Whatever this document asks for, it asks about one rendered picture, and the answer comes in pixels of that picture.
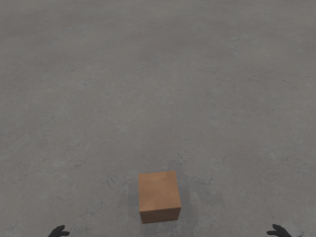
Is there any carton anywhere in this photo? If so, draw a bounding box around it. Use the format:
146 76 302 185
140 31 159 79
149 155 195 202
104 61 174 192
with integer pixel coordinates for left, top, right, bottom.
138 171 182 224

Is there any robot right hand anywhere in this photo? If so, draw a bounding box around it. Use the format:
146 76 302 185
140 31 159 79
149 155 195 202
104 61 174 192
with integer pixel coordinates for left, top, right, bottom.
267 224 292 237

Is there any robot left hand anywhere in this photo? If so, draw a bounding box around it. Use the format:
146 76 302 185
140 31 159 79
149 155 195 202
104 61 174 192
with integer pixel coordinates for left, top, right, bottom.
48 225 70 237

